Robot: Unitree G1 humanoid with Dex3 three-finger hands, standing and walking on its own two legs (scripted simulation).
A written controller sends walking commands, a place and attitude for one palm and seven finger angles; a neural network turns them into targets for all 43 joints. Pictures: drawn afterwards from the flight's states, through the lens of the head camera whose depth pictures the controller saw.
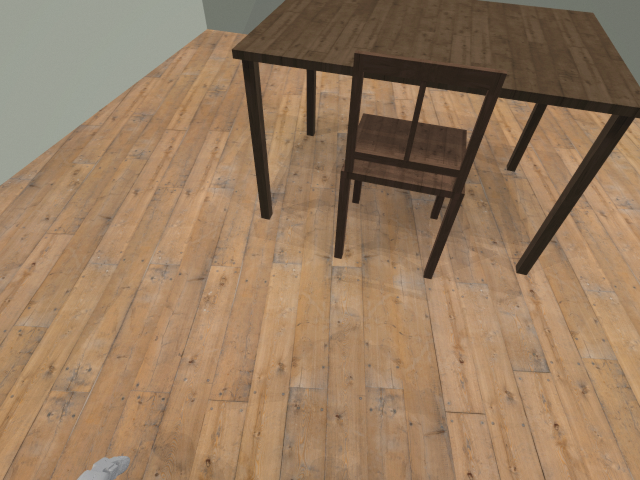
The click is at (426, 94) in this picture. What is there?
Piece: chair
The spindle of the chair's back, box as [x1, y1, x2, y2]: [404, 80, 426, 160]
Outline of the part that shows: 426,81 421,80 404,159 408,160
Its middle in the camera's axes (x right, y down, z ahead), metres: +0.27 -0.33 +1.10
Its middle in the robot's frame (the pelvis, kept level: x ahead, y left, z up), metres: +1.05 -0.22 -0.10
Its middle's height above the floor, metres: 0.66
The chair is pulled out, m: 0.00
